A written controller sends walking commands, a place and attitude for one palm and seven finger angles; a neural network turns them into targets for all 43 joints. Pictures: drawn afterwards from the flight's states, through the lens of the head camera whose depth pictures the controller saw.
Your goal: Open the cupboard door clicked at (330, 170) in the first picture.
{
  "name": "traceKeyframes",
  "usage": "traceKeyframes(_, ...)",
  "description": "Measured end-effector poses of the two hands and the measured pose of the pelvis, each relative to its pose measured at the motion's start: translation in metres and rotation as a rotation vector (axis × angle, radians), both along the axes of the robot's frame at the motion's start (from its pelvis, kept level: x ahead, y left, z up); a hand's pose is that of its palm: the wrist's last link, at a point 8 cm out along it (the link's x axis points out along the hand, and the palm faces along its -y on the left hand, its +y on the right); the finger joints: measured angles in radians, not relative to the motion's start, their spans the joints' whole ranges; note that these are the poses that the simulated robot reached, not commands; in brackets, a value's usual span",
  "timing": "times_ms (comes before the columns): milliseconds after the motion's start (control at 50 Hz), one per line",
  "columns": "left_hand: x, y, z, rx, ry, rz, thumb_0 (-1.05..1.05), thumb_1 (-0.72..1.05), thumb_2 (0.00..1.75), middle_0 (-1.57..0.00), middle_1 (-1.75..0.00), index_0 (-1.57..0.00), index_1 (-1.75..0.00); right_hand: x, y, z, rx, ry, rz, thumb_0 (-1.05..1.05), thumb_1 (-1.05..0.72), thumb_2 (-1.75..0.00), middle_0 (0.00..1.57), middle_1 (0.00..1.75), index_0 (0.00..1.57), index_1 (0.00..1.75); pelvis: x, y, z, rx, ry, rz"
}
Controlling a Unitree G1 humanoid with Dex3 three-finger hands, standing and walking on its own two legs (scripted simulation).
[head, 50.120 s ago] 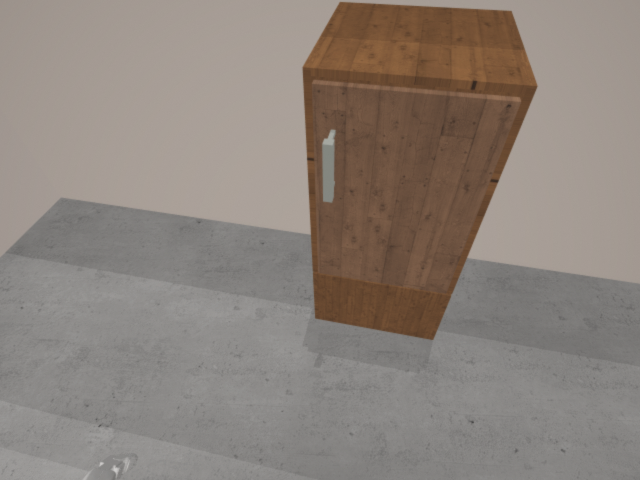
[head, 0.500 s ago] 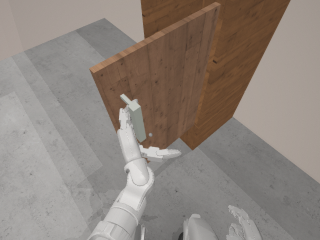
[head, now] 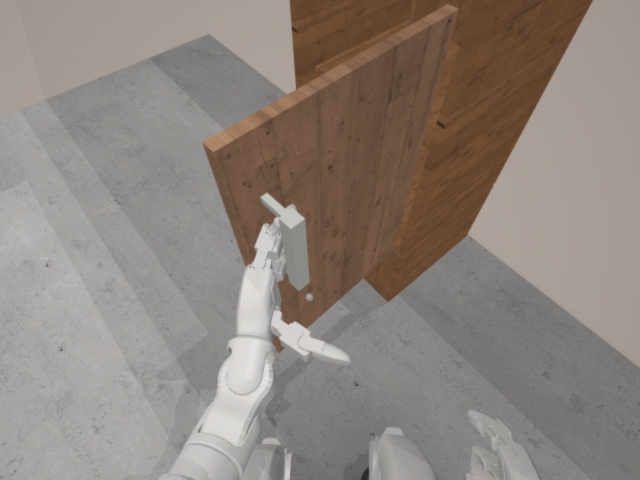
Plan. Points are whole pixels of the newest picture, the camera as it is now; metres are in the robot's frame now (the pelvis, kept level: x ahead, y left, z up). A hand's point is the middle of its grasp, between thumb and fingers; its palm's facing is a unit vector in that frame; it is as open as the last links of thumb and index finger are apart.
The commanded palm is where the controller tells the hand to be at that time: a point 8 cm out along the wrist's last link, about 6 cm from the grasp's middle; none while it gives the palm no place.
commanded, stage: slide the hand sideways off the handle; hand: left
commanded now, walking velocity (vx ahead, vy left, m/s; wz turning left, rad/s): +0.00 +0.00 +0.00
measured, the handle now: (285, 244) +0.40 +0.06 +0.05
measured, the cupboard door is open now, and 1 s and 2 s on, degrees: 93 93 93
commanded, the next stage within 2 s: draw the hand back to the body in 0.70 s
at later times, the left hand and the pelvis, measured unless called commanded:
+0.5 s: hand (274, 343) +0.27 +0.07 +0.04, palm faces -0.03 -1.00 -0.03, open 16.3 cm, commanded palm +0.24 +0.13 +0.04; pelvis +0.02 -0.02 +0.00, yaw +1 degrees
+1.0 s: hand (219, 354) +0.25 +0.12 +0.07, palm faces -0.01 -1.00 -0.07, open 16.3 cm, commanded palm +0.22 +0.18 +0.08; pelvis +0.02 -0.02 +0.00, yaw +1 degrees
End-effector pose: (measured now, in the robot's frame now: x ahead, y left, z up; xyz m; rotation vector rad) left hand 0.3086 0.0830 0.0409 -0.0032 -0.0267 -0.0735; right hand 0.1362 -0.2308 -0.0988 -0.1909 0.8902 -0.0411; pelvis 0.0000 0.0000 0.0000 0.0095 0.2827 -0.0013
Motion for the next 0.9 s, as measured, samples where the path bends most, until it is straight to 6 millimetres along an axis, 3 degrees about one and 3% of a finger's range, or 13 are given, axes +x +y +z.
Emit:
traceKeyframes(240,-0.031,0.023,-0.001,0.018,0.048,0.041,-0.01,-0.5,0.3,-0.15,-0.31,-0.14,-0.3,0.039,0.009,0.006,0.026,-0.056,0.023,0.02,-0.9,-0.89,0.2,0.3,0.2,0.3,0.014,-0.006,0.003,0.001,-0.005,0.003)
traceKeyframes(460,-0.052,0.033,0.0,0.029,0.063,0.026,-0.01,-0.5,0.3,-0.15,-0.3,-0.14,-0.3,0.071,0.003,0.012,0.017,-0.135,0.049,0.02,-0.9,-0.89,0.2,0.3,0.2,0.3,0.021,-0.015,-0.002,0.002,0.003,0.016)
traceKeyframes(700,-0.073,0.063,-0.001,0.056,0.06,0.071,-0.01,-0.5,0.3,-0.15,-0.3,-0.15,-0.3,0.071,-0.011,0.006,-0.01,-0.156,0.044,0.02,-0.9,-0.89,0.2,0.3,0.2,0.3,0.02,-0.026,-0.01,-0.002,0.012,0.026)
traceKeyframes(900,-0.076,0.066,0.005,0.046,0.066,0.021,-0.01,-0.5,0.3,-0.15,-0.3,-0.15,-0.3,0.058,-0.015,0.004,-0.019,-0.166,0.007,0.02,-0.9,-0.89,0.2,0.3,0.2,0.3,0.015,-0.023,-0.013,-0.004,0.005,0.021)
